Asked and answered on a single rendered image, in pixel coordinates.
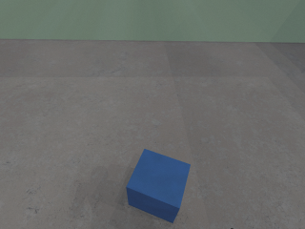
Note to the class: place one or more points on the carton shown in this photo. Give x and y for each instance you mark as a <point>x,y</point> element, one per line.
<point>157,185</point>

